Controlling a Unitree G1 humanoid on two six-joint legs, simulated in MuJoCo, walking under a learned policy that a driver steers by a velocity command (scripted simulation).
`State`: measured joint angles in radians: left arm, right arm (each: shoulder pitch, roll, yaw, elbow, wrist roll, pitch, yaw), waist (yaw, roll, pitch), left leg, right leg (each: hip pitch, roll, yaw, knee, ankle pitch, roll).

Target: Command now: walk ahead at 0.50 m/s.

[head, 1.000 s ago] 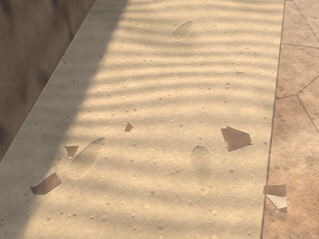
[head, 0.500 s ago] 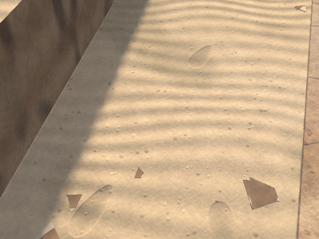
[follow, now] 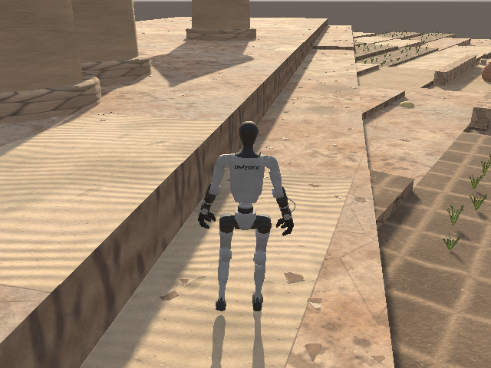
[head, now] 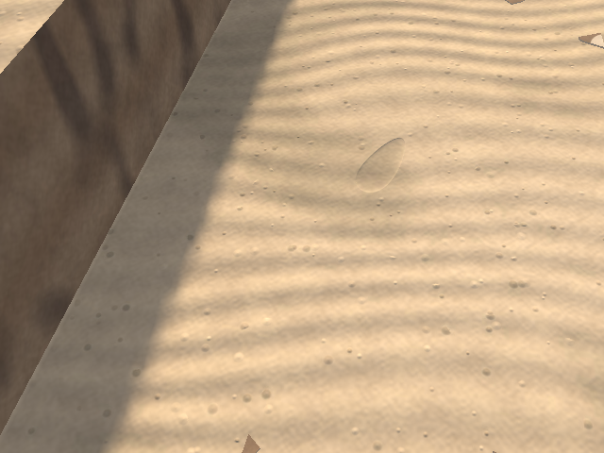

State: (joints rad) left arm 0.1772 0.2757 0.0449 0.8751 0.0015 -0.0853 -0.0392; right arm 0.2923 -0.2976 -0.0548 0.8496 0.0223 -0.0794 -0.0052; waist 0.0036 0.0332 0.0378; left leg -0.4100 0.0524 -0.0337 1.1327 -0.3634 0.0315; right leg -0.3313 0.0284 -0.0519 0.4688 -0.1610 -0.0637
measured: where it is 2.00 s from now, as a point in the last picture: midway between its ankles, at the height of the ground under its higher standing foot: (321, 357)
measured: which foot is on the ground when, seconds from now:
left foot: up 0.00-0.38, down 0.40-1.00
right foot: down 0.00-0.42, up 0.44-0.72, down 0.74-1.00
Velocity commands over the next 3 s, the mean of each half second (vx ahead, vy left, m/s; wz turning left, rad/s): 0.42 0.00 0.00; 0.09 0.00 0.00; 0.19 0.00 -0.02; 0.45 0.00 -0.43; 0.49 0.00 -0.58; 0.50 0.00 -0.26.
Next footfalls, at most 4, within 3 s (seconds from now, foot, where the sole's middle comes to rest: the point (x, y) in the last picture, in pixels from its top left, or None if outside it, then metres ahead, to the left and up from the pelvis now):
0.40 left None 0.41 0.14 -0.77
0.74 right None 0.41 -0.11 -0.77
1.86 right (373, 323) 0.78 -0.10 -0.77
2.36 left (334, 218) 1.12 -0.02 -0.77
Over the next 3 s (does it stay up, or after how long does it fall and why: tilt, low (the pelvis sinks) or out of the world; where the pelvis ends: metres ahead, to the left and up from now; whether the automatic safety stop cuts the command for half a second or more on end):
stays up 1.16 -0.29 0.00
